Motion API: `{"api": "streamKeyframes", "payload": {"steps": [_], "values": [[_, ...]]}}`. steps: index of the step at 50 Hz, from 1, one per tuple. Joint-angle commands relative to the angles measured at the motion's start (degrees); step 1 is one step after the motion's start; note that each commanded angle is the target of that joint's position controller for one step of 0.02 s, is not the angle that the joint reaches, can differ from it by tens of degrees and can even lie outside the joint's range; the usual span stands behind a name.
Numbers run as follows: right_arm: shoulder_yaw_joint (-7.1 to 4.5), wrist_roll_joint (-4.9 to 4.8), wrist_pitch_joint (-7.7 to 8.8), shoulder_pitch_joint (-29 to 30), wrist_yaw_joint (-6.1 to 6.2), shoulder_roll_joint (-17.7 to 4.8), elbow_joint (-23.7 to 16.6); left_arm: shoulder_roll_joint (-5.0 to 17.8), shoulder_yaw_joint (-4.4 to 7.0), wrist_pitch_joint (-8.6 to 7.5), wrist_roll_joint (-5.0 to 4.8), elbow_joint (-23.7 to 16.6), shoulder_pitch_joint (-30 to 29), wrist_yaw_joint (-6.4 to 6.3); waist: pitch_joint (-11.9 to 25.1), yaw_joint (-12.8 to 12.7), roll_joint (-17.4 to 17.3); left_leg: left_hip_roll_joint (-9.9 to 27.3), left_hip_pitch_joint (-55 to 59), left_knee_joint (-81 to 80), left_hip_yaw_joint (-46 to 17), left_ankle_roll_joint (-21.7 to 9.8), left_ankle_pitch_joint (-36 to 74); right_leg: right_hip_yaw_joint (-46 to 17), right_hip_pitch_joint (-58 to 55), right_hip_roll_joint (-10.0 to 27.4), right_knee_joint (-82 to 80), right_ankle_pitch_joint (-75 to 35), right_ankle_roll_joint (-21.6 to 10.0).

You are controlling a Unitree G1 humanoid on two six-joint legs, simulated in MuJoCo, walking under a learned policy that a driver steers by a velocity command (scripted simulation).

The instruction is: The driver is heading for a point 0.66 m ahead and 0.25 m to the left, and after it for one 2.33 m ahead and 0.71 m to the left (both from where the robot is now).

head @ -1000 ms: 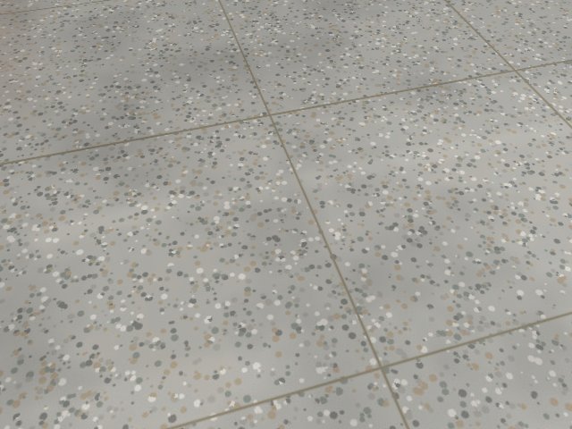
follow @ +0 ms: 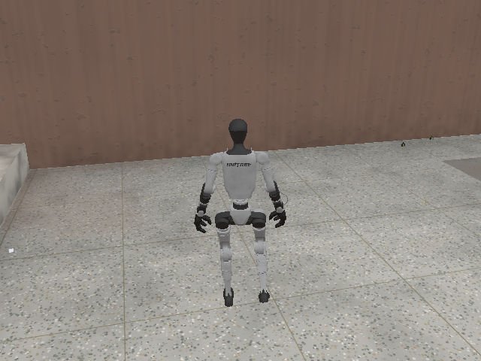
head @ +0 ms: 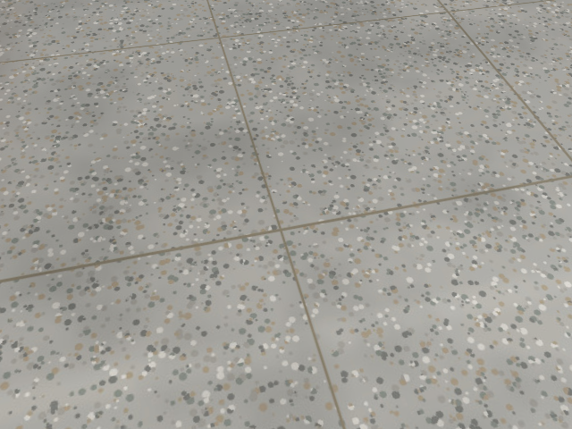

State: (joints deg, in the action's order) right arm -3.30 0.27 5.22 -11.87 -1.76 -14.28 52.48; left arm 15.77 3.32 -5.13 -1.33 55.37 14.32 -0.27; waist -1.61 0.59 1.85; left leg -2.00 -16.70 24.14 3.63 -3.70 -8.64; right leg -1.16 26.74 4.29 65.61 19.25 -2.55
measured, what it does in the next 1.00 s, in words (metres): walks ahead, turning left: right foot, then left foot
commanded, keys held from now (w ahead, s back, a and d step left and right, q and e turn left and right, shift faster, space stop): w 0.14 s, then w+q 0.84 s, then q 0.02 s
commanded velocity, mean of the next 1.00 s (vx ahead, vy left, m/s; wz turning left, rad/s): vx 0.50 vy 0.00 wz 0.38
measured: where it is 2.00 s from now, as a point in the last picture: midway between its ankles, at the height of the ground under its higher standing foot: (221, 336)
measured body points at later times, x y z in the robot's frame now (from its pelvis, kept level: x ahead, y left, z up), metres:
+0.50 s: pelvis +0.28 -0.05 -0.01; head +0.31 -0.06 +0.44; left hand +0.39 +0.22 -0.11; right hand +0.34 -0.33 -0.15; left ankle +0.16 +0.08 -0.65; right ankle +0.36 -0.15 -0.74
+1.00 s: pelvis +0.52 +0.07 -0.02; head +0.56 +0.09 +0.43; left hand +0.49 +0.36 -0.15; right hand +0.77 -0.13 -0.12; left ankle +0.56 +0.16 -0.74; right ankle +0.45 -0.13 -0.64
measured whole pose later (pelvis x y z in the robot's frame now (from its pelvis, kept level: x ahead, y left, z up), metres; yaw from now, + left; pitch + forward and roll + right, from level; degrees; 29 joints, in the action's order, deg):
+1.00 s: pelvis +0.52 +0.07 -0.02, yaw +26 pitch +1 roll -1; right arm -5.4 -1.1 2.7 -9.2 -2.1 -16.1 44.2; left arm 16.4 4.2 -6.0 -1.5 51.2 11.4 -0.4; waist -4.2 -0.5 0.5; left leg -3.2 -24.7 34.8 2.0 -5.5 -11.5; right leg 0.7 17.6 3.5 68.8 26.1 0.9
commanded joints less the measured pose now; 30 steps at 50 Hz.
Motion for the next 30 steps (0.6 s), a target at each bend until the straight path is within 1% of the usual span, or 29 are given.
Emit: {"api": "streamKeyframes", "payload": {"steps": [1,3,5,7,8,11,13,14,16,17,18,19,20,21,22,23,24,25,26,27,29,30], "values": [[-1.15,0.11,1.18,-0.33,0.13,-6.34,-1.92,2.83,1.05,0.65,0.45,-2.49,2.28,-0.44,2.30,-1.51,-6.56,14.95,5.81,-16.07,-15.23,-9.66,5.58,-2.21,7.17,4.69,-3.08,-5.00,0.52],[-1.57,0.05,1.22,-2.30,0.84,-7.98,-0.97,3.10,1.21,0.94,0.90,-3.99,-1.48,-0.60,0.76,-1.07,-5.17,14.99,6.58,-17.37,-13.18,-10.13,8.79,-2.03,10.99,4.93,-8.92,-10.10,1.69],[-1.58,-0.15,0.90,-3.99,1.51,-8.26,-0.22,2.78,1.19,0.75,1.18,-5.28,-5.27,-0.40,0.06,-0.22,-4.78,14.12,8.01,-17.76,-10.73,-9.31,10.70,-1.66,12.77,4.63,-15.91,-16.68,2.42],[-1.49,-0.42,0.65,-5.28,1.91,-8.32,0.32,1.93,0.87,0.41,1.00,-6.31,-9.04,0.04,-0.70,0.84,-5.18,12.52,8.02,-18.07,-7.82,-8.04,10.86,-0.41,11.20,3.40,-23.42,-22.70,2.52],[-1.49,-0.68,0.57,-6.75,2.01,-8.38,0.84,1.60,0.66,0.25,0.98,-7.08,-11.75,0.20,-1.32,1.81,-4.96,12.08,7.86,-18.15,-7.56,-7.75,10.22,0.26,10.03,2.57,-26.69,-24.67,2.61],[-1.65,-1.24,-0.09,-10.64,2.21,-8.83,2.47,1.64,0.33,-0.17,0.61,-8.98,-17.32,0.89,-2.81,3.53,-4.66,13.05,11.30,-16.65,-9.01,-7.84,8.90,0.44,9.49,0.72,-32.94,-25.24,2.95],[-1.92,-1.53,-0.74,-11.92,2.48,-9.17,3.09,2.23,0.26,-0.75,0.39,-10.21,-19.71,1.54,-3.42,3.71,-4.91,14.66,14.78,-14.08,-10.67,-7.73,9.44,-0.41,9.87,0.13,-35.95,-23.17,2.60],[-2.12,-1.64,-1.02,-11.89,2.69,-9.44,3.18,2.92,0.41,-1.08,0.33,-10.56,-19.68,1.81,-3.22,3.03,-5.30,15.51,16.07,-12.64,-11.71,-7.31,10.06,-0.98,8.84,-0.09,-37.35,-21.78,2.20],[-2.60,-1.67,-1.52,-10.88,2.91,-10.20,2.93,4.88,1.05,-1.64,0.26,-10.19,-16.86,2.02,-1.48,0.81,-6.69,16.40,17.29,-9.01,-13.45,-6.27,13.93,-0.68,3.22,-1.16,-38.67,-17.98,1.28],[-2.64,-1.67,-1.73,-9.60,2.91,-10.24,2.48,6.23,1.79,-1.88,0.33,-9.07,-12.32,1.87,1.00,-1.94,-7.06,15.14,16.63,-4.30,-12.87,-5.34,20.34,0.53,-3.74,-2.41,-39.93,-16.68,0.30],[-2.06,-1.33,-1.82,-9.11,2.80,-8.62,1.86,8.96,3.18,-2.06,0.69,-6.56,-3.40,1.41,7.14,-5.76,-6.20,11.63,12.83,5.78,-10.84,-3.67,23.14,0.48,-17.04,-1.93,-39.09,-17.12,-1.54],[-0.92,-0.23,-1.86,-9.10,2.76,-5.60,-0.12,13.26,4.25,-2.05,1.66,-5.20,6.82,0.83,16.79,-9.02,0.13,6.78,1.74,23.67,-7.53,-1.41,8.88,-10.45,-34.51,8.83,-36.96,-16.29,-4.99],[0.76,-1.32,-0.85,-16.78,2.53,1.23,-0.83,16.00,4.81,-1.38,1.51,-4.07,8.89,1.08,23.84,-4.94,17.11,-1.46,-19.57,41.99,-5.52,1.78,-23.90,-35.21,-51.41,21.21,-43.52,-5.02,-12.80],[-0.77,-2.41,-0.30,-13.93,2.56,-5.59,-0.19,9.61,3.10,-1.35,1.34,-5.07,7.66,1.07,21.02,-6.58,11.28,1.92,-24.35,48.94,-11.89,1.31,-25.20,-37.05,-47.91,19.23,-47.30,2.32,-10.90],[-1.73,-3.23,-0.11,-9.01,2.59,-8.46,-1.68,6.71,2.23,-1.43,1.22,-5.73,3.50,0.81,13.06,-6.28,8.01,4.34,-27.25,49.99,-10.97,0.65,-20.03,-27.88,-40.54,17.66,-48.40,1.64,-8.35],[-1.81,-3.08,-0.28,-6.91,2.87,-7.85,-1.99,5.68,1.79,-1.47,1.46,-6.16,-0.39,0.80,8.67,-4.62,3.81,7.00,-25.14,48.69,-9.80,0.71,-15.08,-21.59,-32.51,15.76,-50.16,-3.24,-7.33],[-2.17,-2.37,-0.61,-5.88,2.98,-7.11,-2.22,4.37,1.52,-1.51,1.75,-6.08,-2.96,0.86,5.44,-3.22,3.11,8.61,-23.14,46.19,-9.73,0.79,-11.84,-16.67,-26.27,14.14,-52.17,-7.00,-7.05],[-2.38,-2.34,-1.33,-6.82,2.81,-5.86,-2.24,3.56,1.30,-1.65,2.25,-5.90,-4.38,0.82,4.12,-1.48,4.53,10.09,-19.87,44.63,-10.06,0.75,-9.77,-12.36,-22.06,12.71,-53.94,-9.35,-6.57],[-2.38,-2.51,-2.07,-7.25,2.65,-4.63,-2.38,3.08,1.31,-1.72,2.25,-5.65,-5.17,0.79,3.21,-0.69,4.80,10.54,-18.52,43.54,-9.64,0.82,-8.95,-9.35,-19.85,11.97,-55.52,-10.49,-6.69],[-2.30,-2.54,-2.73,-6.76,2.55,-3.56,-2.96,3.50,1.50,-1.87,2.11,-5.31,-5.18,0.67,2.23,-0.27,4.38,10.99,-18.79,42.56,-9.26,1.04,-8.21,-6.91,-18.49,12.02,-56.73,-12.32,-7.14],[-2.41,-2.11,-3.64,-4.56,2.52,-3.32,-4.51,4.95,2.06,-2.08,2.12,-4.70,-4.64,0.21,0.64,0.04,2.69,11.38,-21.35,39.66,-9.41,1.69,-4.65,-3.07,-17.89,12.31,-58.35,-15.62,-7.89],[-2.45,-1.88,-3.81,-3.31,2.43,-3.39,-5.21,5.55,2.31,-2.03,2.22,-4.44,-4.21,-0.06,0.12,-0.03,1.97,11.45,-22.70,37.33,-9.61,2.08,-2.28,-1.26,-18.31,12.34,-58.79,-16.81,-8.03]]}}
Keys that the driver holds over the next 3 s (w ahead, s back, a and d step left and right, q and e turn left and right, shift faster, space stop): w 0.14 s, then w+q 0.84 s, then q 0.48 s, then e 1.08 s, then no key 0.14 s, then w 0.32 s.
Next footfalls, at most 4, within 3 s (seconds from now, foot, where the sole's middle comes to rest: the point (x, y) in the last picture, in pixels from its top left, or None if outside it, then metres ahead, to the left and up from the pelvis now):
0.36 right None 0.40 -0.15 -0.78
0.90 left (213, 378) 0.60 0.17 -0.78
1.36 right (235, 281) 0.88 0.14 -0.78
1.70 left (171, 356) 0.66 0.28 -0.78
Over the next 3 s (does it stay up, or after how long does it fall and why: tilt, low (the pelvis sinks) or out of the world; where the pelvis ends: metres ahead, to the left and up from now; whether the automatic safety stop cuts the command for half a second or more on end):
stays up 0.79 0.14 0.00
